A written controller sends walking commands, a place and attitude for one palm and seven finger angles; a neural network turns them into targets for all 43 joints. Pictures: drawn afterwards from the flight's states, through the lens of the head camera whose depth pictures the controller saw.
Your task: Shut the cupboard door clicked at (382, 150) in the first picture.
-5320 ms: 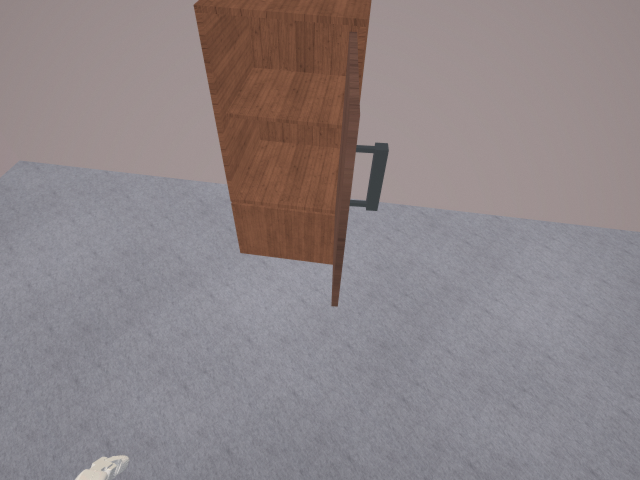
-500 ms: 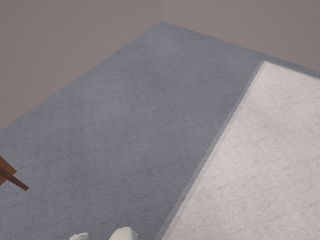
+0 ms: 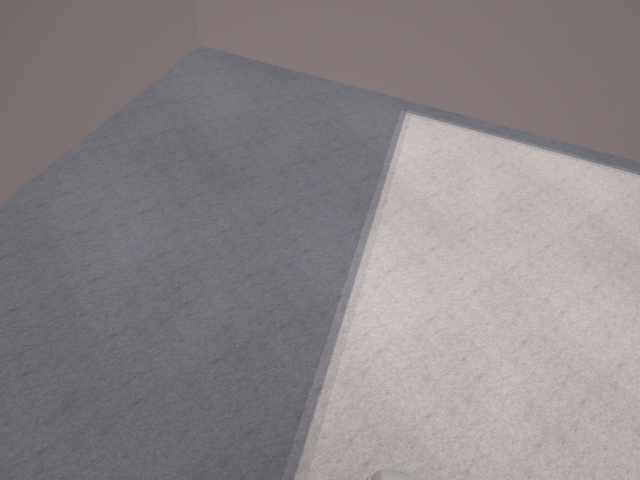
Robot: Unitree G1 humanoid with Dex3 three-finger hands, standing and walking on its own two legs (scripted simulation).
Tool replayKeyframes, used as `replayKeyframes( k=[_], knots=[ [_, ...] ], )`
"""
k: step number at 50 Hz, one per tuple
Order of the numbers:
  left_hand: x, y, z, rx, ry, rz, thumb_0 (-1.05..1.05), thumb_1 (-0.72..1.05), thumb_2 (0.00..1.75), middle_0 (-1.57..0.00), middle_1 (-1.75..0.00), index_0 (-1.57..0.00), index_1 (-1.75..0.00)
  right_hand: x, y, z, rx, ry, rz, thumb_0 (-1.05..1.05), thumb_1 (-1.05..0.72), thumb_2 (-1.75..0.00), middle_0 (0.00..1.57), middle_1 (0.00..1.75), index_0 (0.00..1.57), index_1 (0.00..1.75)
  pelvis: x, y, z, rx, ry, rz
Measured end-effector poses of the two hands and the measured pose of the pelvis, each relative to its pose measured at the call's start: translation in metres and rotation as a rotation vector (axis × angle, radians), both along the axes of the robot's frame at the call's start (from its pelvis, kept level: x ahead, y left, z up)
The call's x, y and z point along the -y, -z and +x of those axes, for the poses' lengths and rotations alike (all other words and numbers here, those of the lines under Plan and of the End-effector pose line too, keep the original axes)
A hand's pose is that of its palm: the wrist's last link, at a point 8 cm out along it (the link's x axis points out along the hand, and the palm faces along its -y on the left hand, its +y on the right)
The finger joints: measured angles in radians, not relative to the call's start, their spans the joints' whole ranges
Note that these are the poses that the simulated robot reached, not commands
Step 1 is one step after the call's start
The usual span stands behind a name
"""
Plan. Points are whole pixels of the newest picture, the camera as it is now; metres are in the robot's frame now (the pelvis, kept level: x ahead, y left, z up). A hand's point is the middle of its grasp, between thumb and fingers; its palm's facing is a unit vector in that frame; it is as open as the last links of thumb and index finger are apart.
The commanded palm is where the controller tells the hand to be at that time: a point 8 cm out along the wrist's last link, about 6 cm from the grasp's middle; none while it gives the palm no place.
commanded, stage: walk around to get in front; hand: left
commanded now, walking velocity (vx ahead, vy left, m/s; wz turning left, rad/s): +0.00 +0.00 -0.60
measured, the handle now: out of the picture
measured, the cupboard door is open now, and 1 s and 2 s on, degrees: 95 95 95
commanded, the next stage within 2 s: none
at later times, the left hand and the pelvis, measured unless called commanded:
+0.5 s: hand out of the picture +0.13 +0.10 -0.15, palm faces -0.27 -0.93 -0.24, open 7.4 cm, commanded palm none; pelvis -0.03 -0.05 +0.00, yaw -18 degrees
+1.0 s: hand out of the picture +0.13 +0.18 -0.18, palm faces -0.49 -0.85 -0.18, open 7.4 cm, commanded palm none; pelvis -0.02 +0.02 +0.00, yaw -36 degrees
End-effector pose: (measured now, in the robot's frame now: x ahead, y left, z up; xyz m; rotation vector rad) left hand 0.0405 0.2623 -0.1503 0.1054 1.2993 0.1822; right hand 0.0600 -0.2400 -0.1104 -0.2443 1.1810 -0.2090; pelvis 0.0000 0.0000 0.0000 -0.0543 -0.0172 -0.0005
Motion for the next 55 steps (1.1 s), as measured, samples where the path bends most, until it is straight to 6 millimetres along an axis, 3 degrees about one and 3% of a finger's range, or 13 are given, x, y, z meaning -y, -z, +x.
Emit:
replayKeyframes(
  k=[6,12,15,18,23,30,36,40,48,52,55],
  knots=[
    [0.026,-0.007,0.044,0.045,0.133,0.010,0.01,0.91,0.90,-0.20,-0.30,-0.20,-0.30,0.015,0.018,-0.064,-0.087,0.145,0.039,0.00,-0.91,-0.90,0.21,0.30,0.21,0.30,0.009,0.004,-0.008,0.000,0.084,0.021],
    [0.072,-0.015,0.092,0.150,0.278,0.047,0.01,0.91,0.90,-0.20,-0.30,-0.20,-0.30,0.040,0.047,-0.120,-0.147,0.271,0.090,0.00,-0.91,-0.90,0.21,0.30,0.21,0.30,0.034,0.018,-0.015,-0.002,0.172,0.057],
    [0.093,-0.020,0.105,0.203,0.327,0.066,0.01,0.91,0.89,-0.20,-0.30,-0.20,-0.30,0.053,0.059,-0.138,-0.174,0.309,0.106,0.00,-0.91,-0.90,0.21,0.30,0.20,0.30,0.044,0.022,-0.020,0.002,0.202,0.051],
    [0.105,-0.029,0.105,0.215,0.340,0.071,0.01,0.91,0.89,-0.20,-0.30,-0.21,-0.30,0.060,0.053,-0.140,-0.167,0.332,0.110,0.00,-0.91,-0.90,0.20,0.30,0.20,0.30,0.051,0.015,-0.023,0.009,0.228,0.061],
    [0.115,-0.032,0.097,0.185,0.378,0.057,0.01,0.90,0.89,-0.20,-0.30,-0.21,-0.30,0.069,0.039,-0.128,-0.083,0.359,0.099,0.00,-0.91,-0.90,0.20,0.30,0.20,0.30,0.055,0.006,-0.027,0.008,0.286,0.071],
    [0.108,-0.020,0.081,0.120,0.409,0.024,0.01,0.90,0.89,-0.20,-0.30,-0.21,-0.30,0.071,0.026,-0.110,-0.003,0.374,0.051,0.00,-0.91,-0.90,0.20,0.30,0.20,0.30,0.044,0.005,-0.030,-0.003,0.359,0.059],
    [0.077,0.000,0.072,0.049,0.424,0.007,0.01,0.90,0.89,-0.20,-0.30,-0.21,-0.30,0.055,0.012,-0.094,0.063,0.391,-0.009,0.00,-0.91,-0.90,0.20,0.30,0.20,0.30,0.019,0.010,-0.029,-0.014,0.426,0.043],
    [0.055,0.013,0.077,0.012,0.452,-0.005,0.01,0.90,0.89,-0.20,-0.30,-0.21,-0.30,0.033,0.002,-0.100,0.095,0.415,-0.044,0.00,-0.91,-0.90,0.20,0.30,0.20,0.30,0.000,0.013,-0.029,-0.002,0.480,0.041],
    [0.038,0.000,0.101,-0.008,0.570,-0.004,0.01,0.91,0.89,-0.20,-0.30,-0.20,-0.30,-0.010,-0.008,-0.146,0.070,0.543,-0.034,0.00,-0.91,-0.90,0.21,0.30,0.21,0.30,-0.017,0.000,-0.023,0.011,0.596,0.004],
    [0.047,-0.005,0.117,-0.007,0.627,0.004,0.01,0.91,0.90,-0.20,-0.30,-0.20,-0.30,-0.031,0.000,-0.179,0.031,0.638,0.000,0.00,-0.91,-0.90,0.21,0.30,0.21,0.30,-0.016,-0.002,-0.019,0.006,0.647,0.009],
    [0.066,-0.009,0.132,0.001,0.681,0.005,0.01,0.91,0.90,-0.20,-0.30,-0.20,-0.30,-0.048,0.006,-0.208,-0.026,0.716,0.037,0.00,-0.91,-0.90,0.21,0.30,0.21,0.30,-0.011,-0.003,-0.017,0.000,0.687,0.018]
  ],
)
